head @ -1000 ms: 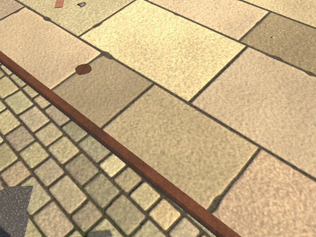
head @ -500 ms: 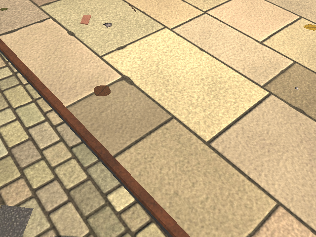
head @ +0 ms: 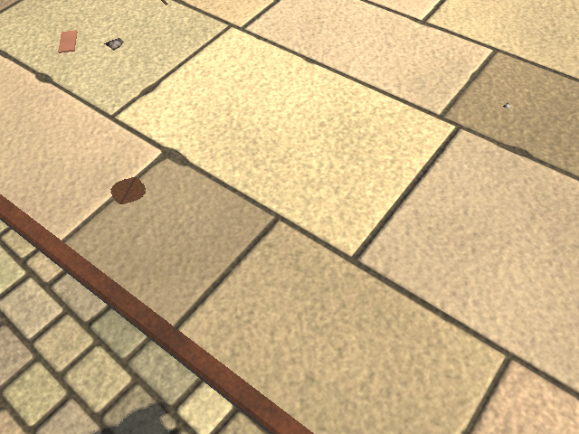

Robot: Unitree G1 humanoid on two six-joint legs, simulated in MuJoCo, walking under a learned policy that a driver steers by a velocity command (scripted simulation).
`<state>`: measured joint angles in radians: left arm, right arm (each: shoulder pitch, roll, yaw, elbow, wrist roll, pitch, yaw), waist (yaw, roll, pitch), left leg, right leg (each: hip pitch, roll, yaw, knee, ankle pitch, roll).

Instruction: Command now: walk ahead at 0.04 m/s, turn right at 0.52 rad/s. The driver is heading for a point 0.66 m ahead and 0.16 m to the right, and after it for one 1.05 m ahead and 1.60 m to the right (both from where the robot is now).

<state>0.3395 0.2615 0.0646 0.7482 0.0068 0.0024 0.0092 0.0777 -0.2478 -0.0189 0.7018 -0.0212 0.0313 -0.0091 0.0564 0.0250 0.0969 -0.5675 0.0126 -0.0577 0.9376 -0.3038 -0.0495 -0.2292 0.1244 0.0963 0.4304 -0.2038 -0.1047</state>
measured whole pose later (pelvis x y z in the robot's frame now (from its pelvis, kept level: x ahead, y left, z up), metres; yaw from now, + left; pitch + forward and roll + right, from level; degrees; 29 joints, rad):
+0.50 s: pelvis +0.06 +0.05 +0.00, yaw -19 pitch +0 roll -1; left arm 0.18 0.33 0.08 0.68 0.01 0.09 -0.04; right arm 0.22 -0.25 -0.02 0.66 -0.03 0.00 -0.04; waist -0.01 -0.04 0.07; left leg -0.23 0.02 0.11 0.43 -0.22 0.05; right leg -0.47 0.05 0.04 1.11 -0.43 0.06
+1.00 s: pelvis +0.14 -0.03 +0.00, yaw -36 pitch +2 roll +1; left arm 0.48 0.25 0.04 0.78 0.02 -0.04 0.00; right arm 0.18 -0.29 -0.04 0.65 -0.06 0.01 0.04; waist 0.04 0.05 -0.01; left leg -0.76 0.08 0.03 1.15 -0.25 -0.04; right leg 0.00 0.08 0.13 0.26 -0.30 -0.09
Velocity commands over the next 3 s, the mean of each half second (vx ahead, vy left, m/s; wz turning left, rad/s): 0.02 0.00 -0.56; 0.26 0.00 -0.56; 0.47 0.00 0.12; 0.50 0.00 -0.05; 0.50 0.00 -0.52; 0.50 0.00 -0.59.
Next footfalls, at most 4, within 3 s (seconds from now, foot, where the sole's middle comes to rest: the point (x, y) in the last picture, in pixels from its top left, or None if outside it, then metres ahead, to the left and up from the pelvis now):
0.20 left None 0.13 0.13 -0.78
0.70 right None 0.04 -0.06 -0.78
1.14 left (376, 433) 0.41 -0.09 -0.74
1.66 right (508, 365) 0.57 -0.39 -0.74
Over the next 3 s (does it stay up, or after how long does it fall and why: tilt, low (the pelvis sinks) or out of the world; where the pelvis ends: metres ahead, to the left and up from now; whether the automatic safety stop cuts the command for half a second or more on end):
stays up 0.96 -0.68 0.04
